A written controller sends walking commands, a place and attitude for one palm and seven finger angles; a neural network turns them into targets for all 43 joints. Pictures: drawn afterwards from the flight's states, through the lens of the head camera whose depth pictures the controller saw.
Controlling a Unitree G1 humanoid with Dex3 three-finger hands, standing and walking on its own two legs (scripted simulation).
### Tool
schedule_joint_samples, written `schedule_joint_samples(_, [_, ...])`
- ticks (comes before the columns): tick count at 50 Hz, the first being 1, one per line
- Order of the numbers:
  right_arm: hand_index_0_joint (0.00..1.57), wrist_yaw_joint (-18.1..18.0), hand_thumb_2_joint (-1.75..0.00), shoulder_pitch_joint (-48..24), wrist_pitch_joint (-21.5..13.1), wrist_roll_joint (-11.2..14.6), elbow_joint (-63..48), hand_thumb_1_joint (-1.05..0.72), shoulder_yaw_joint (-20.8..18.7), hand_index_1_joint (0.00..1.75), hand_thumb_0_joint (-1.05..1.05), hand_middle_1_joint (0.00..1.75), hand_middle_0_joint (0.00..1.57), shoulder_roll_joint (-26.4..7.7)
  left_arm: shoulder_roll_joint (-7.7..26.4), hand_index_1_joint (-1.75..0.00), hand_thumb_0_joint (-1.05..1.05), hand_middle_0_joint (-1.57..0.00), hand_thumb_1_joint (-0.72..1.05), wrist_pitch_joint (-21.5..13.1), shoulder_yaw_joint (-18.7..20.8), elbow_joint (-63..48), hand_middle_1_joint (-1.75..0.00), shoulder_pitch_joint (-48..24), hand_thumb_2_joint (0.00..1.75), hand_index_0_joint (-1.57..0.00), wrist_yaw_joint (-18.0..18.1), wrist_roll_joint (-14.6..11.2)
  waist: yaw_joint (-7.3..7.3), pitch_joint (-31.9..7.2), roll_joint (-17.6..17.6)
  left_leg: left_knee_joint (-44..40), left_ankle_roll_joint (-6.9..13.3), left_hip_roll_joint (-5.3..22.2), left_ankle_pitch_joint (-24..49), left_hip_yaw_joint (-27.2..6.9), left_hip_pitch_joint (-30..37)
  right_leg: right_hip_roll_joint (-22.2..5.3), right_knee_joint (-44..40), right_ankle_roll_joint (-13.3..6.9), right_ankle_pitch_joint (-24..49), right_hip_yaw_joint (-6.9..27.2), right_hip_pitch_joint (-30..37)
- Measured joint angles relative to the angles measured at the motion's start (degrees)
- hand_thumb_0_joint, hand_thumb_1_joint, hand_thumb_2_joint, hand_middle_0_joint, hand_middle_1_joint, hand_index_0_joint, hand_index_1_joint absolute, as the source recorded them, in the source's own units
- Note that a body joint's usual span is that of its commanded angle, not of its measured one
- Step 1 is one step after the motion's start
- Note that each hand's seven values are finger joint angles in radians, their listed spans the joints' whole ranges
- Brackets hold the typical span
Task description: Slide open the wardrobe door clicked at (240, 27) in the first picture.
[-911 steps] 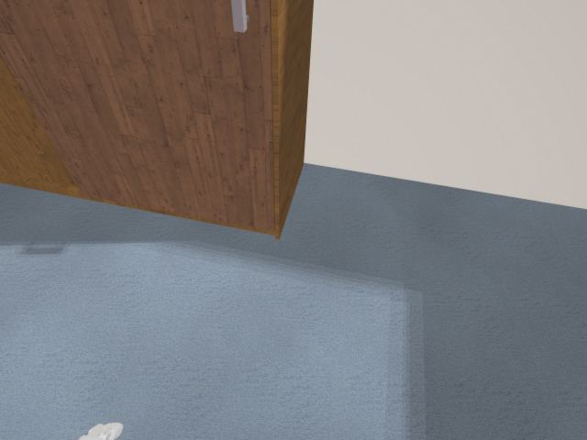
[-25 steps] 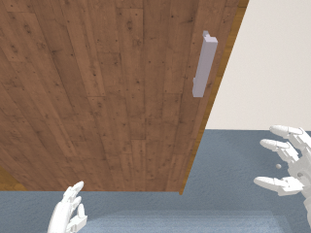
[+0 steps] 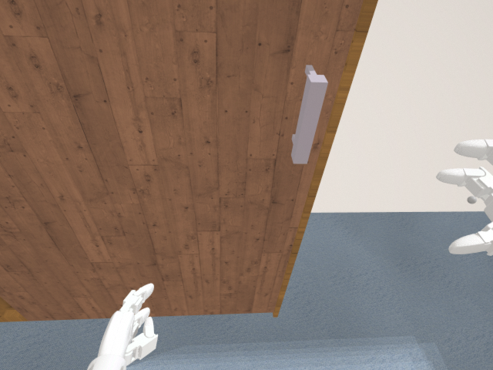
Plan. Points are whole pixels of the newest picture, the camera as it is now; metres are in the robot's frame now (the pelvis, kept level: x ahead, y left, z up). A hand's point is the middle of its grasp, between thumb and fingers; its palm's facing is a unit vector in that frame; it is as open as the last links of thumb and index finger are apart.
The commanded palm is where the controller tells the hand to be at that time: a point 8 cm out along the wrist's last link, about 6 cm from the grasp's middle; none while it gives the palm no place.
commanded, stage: raise the hand with hooked fingers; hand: right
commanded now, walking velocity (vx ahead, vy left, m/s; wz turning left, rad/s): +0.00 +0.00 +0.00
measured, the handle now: (304, 115) +0.48 -0.10 +0.20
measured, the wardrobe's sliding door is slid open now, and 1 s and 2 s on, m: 0.00 0.00 0.00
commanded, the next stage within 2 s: move the hooked fingers beside the handle in 0.52 s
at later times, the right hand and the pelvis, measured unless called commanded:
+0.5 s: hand (460, 192) +0.29 -0.27 +0.22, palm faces +0.07 +0.99 -0.10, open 13.9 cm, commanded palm +0.24 -0.30 +0.23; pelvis +0.00 +0.01 +0.00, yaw +0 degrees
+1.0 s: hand (434, 183) +0.31 -0.24 +0.21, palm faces +0.04 +1.00 -0.08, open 13.9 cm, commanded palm +0.27 -0.28 +0.22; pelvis +0.00 +0.01 +0.00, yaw +0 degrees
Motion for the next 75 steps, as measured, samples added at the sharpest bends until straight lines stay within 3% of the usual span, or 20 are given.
schedule_joint_samples(6, [0.31,1.3,-0.30,-2.9,2.4,0.5,3.2,0.49,-1.3,1.20,-0.01,1.20,0.31,-2.3,1.3,-0.30,0.01,-0.21,0.90,1.0,0.6,-0.1,-0.30,0.3,0.90,-0.21,-0.5,-0.5,0.65,-0.6,-0.3,-0.1,0.2,-0.2,0.1,-0.1,-0.5,-0.2,-0.6,0.2,0.4,-0.1,-0.2])
schedule_joint_samples(10, [0.30,1.5,-0.30,-1.5,3.3,0.5,2.8,0.50,-1.2,1.20,-0.01,1.20,0.31,-1.8,2.1,-0.30,0.01,-0.21,0.90,1.6,1.3,-0.7,-0.30,0.3,0.90,-0.21,-0.8,-0.8,0.96,-0.6,-0.5,0.5,0.4,-0.4,-0.1,-0.4,-1.1,-0.4,-0.2,0.4,0.2,-0.4,-0.6])
schedule_joint_samples(17, [0.31,-0.3,-0.30,0.7,1.9,0.2,-1.0,0.50,-1.0,1.20,-0.01,1.20,0.31,0.7,2.1,-0.30,0.01,-0.21,0.91,1.2,2.0,-0.7,-0.30,0.3,0.90,-0.20,-0.1,-0.6,0.82,-0.4,-0.2,0.8,0.7,-0.8,-0.4,-0.6,-0.5,-0.8,0.0,0.7,-0.2,-0.5,0.1])
schedule_joint_samples(35, [0.31,0.1,-0.30,-0.9,2.1,0.1,2.1,0.50,-0.4,1.20,-0.01,1.20,0.31,0.2,1.3,-0.30,0.01,-0.21,0.90,0.9,1.2,-0.2,-0.30,-0.3,0.90,-0.20,0.2,-0.7,0.53,-0.8,-1.0,1.6,1.1,-0.9,-0.9,0.0,-0.8,-0.9,0.4,1.1,-0.2,0.1,-0.2])
schedule_joint_samples(75, [0.30,-8.1,-0.30,-11.5,1.5,-3.6,8.5,0.50,7.3,1.20,-0.01,1.20,0.31,5.8,0.9,-0.30,0.01,-0.21,0.91,2.7,2.0,1.1,-0.30,0.5,0.90,-0.20,0.3,-0.6,2.30,-1.1,-0.1,1.6,0.7,-0.3,-0.7,-1.0,-1.8,-0.3,-0.9,0.7,0.4,-0.8,-0.3])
